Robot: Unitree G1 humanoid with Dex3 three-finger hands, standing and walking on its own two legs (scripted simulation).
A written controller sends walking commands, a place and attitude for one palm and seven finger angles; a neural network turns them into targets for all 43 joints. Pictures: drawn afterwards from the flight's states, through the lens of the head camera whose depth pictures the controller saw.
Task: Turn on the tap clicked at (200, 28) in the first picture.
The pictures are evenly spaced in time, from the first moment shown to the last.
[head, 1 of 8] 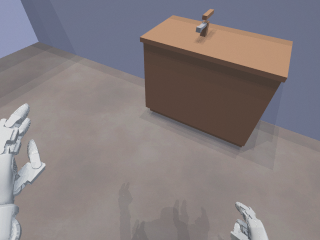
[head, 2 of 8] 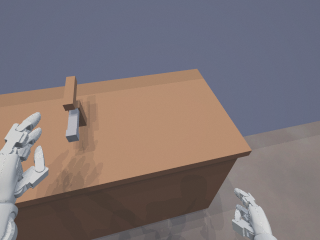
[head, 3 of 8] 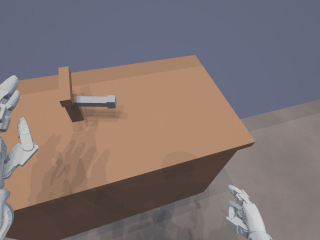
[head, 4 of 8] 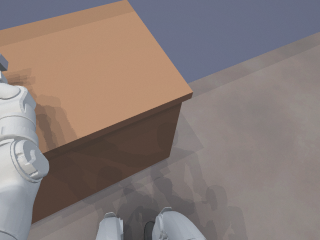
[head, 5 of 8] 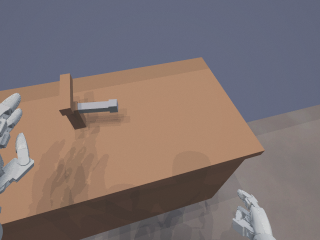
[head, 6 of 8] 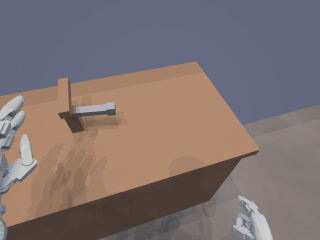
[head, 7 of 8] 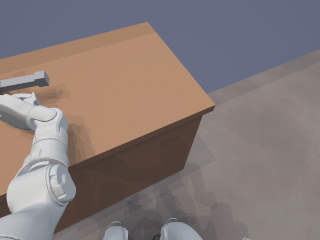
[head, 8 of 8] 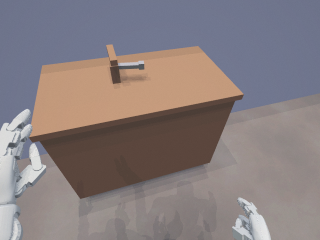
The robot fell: no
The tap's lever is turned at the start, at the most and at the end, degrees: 0 80 80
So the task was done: no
